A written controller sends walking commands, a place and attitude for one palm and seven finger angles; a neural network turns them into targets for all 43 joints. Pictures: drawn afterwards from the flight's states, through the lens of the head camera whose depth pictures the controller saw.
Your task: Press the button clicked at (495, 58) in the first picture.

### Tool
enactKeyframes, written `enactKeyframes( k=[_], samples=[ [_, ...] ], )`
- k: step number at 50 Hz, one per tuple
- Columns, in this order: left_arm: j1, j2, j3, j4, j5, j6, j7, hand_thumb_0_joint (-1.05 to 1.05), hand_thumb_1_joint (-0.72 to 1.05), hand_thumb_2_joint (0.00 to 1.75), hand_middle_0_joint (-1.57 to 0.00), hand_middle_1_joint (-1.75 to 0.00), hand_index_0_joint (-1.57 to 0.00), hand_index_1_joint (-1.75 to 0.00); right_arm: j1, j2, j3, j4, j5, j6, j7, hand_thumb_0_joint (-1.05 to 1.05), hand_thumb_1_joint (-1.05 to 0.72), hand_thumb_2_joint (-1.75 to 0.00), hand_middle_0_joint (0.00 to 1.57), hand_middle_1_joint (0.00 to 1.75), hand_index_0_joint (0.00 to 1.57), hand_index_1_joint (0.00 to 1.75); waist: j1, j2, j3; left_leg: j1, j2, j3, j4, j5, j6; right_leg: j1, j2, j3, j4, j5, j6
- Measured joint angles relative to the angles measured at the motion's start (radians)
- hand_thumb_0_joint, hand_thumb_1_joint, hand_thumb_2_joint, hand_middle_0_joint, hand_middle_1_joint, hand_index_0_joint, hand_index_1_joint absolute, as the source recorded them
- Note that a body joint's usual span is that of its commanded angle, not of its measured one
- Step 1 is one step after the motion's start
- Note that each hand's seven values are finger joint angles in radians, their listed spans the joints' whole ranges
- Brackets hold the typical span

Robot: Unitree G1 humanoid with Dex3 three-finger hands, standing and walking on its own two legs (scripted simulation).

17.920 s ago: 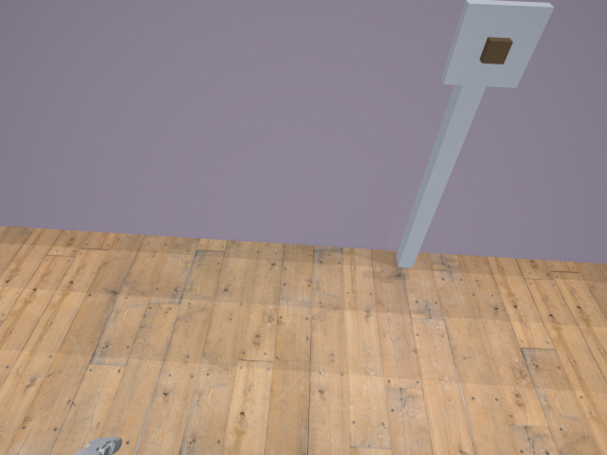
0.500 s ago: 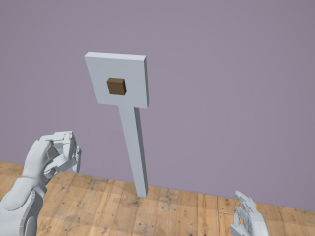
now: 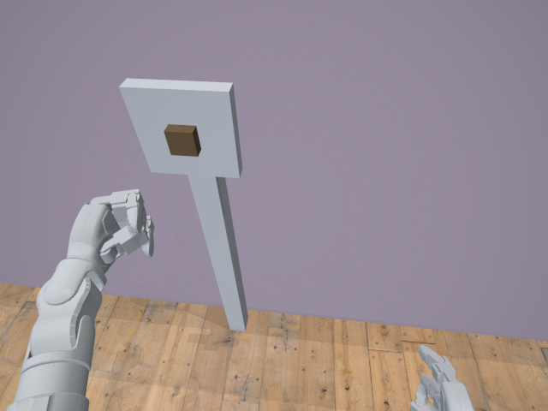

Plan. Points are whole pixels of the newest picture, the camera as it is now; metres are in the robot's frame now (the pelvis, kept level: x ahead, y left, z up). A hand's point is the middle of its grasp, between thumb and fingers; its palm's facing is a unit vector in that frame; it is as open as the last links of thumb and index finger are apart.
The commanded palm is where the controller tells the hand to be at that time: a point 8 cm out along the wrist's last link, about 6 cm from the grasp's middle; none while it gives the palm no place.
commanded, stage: aim a knuckle at the button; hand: left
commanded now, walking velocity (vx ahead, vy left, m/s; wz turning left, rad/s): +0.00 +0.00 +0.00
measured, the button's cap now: (183, 139) +0.51 +0.20 +0.14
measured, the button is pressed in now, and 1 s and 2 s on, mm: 0 0 1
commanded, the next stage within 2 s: press the button with the knuckle in 1.32 s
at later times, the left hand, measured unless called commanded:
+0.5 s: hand (181, 195) +0.40 +0.18 +0.11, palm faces -0.03 -1.00 -0.01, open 3.1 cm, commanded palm +0.39 +0.23 +0.11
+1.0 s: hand (183, 190) +0.42 +0.18 +0.10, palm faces -0.01 -1.00 +0.00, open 3.1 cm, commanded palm +0.40 +0.23 +0.11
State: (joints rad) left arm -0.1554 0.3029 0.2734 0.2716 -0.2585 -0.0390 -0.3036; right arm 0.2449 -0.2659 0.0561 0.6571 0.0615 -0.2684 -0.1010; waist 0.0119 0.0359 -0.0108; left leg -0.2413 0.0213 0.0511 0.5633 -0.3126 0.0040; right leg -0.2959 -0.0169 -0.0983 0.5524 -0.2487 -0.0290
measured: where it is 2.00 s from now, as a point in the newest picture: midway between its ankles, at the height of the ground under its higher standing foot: outside the picture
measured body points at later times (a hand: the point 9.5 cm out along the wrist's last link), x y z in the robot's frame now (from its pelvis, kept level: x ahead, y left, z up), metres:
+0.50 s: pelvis +0.01 +0.01 +0.00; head +0.03 +0.00 +0.45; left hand +0.40 +0.23 +0.11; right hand +0.13 -0.25 -0.11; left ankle -0.01 +0.12 -0.73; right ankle +0.03 -0.10 -0.73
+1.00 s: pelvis +0.02 +0.01 +0.00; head +0.05 +0.00 +0.45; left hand +0.42 +0.24 +0.10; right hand +0.09 -0.25 -0.12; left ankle -0.01 +0.12 -0.73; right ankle +0.03 -0.10 -0.73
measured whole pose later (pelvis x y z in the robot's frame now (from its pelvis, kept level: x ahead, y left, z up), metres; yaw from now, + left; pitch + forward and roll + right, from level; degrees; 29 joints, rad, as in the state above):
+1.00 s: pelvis +0.02 +0.01 +0.00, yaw -2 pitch +6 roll +0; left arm -0.48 0.31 0.29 0.70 -0.19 -0.21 -0.23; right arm 0.34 -0.26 0.03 0.65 0.05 -0.09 -0.05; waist -0.05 0.03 -0.04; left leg -0.36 0.03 0.08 0.60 -0.35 0.02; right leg -0.42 -0.01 -0.06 0.58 -0.26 -0.02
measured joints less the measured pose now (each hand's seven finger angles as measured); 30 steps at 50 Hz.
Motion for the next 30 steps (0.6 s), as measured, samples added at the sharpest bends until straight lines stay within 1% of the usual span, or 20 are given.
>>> enactKeyframes(
  k=[4,8,12,18,23,30],
  samples=[
    [-0.061,-0.006,-0.021,0.055,0.012,-0.018,0.012,0.01,0.90,0.90,-1.30,-1.50,-1.30,-1.50,0.006,-0.001,-0.002,0.006,0.001,0.009,-0.001,0.01,-0.90,-0.90,0.20,0.30,0.20,0.30,-0.003,-0.001,0.003,-0.012,-0.004,-0.001,0.001,0.001,0.002,-0.012,-0.004,0.000,0.003,0.000,0.001],
    [-0.120,-0.012,-0.031,0.117,0.022,-0.027,0.021,0.01,0.90,0.90,-1.30,-1.50,-1.30,-1.50,0.008,0.003,0.001,0.010,-0.002,0.026,0.004,0.01,-0.90,-0.90,0.20,0.30,0.20,0.30,-0.011,-0.005,-0.002,-0.024,-0.005,0.003,-0.001,0.001,0.003,-0.028,-0.005,0.004,0.006,-0.001,0.003],
    [-0.171,-0.008,-0.022,0.184,0.034,-0.035,0.035,0.01,0.90,0.90,-1.30,-1.50,-1.30,-1.50,0.010,0.008,0.002,0.005,-0.005,0.046,0.013,0.01,-0.90,-0.90,0.20,0.30,0.20,0.30,-0.022,-0.008,-0.005,-0.033,-0.004,0.010,-0.002,0.000,0.004,-0.041,-0.003,0.010,0.007,-0.001,0.003],
    [-0.221,-0.010,-0.023,0.247,0.042,-0.065,0.049,0.01,0.90,0.90,-1.30,-1.50,-1.30,-1.50,0.031,0.007,-0.004,0.000,-0.006,0.071,0.024,0.01,-0.90,-0.90,0.20,0.30,0.20,0.30,-0.030,-0.008,-0.013,-0.047,-0.004,0.015,0.000,-0.005,0.006,-0.057,-0.003,0.016,0.010,-0.004,0.005],
    [-0.293,-0.006,-0.028,0.333,0.058,-0.079,0.062,0.01,0.90,0.90,-1.30,-1.50,-1.30,-1.50,0.036,0.004,-0.006,0.007,-0.008,0.097,0.028,0.01,-0.90,-0.90,0.20,0.30,0.20,0.30,-0.038,-0.013,-0.009,-0.071,-0.004,0.013,0.014,-0.011,0.007,-0.079,-0.004,0.014,0.019,-0.008,0.006],
    [-0.399,0.013,-0.016,0.467,0.077,-0.122,0.073,0.01,0.90,0.90,-1.30,-1.50,-1.30,-1.50,0.053,0.000,-0.012,0.011,-0.013,0.125,0.033,0.01,-0.90,-0.90,0.20,0.30,0.20,0.30,-0.058,-0.019,-0.009,-0.110,-0.002,0.014,0.035,-0.020,0.009,-0.115,-0.003,0.016,0.034,-0.013,0.008]
  ],
)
